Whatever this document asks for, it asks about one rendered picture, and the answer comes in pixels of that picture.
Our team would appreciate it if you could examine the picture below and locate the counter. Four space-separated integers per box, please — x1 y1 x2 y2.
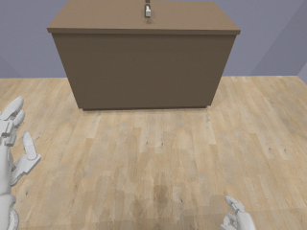
47 0 241 111

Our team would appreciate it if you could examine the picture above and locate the left robot hand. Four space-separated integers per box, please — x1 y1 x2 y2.
0 96 41 196

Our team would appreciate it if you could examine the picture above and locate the robot left forearm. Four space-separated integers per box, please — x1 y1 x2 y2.
0 194 20 230

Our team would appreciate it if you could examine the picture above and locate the tap lever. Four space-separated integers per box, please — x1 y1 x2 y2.
146 6 151 16

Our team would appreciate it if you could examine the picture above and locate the right robot hand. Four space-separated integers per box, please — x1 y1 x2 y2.
221 195 256 230

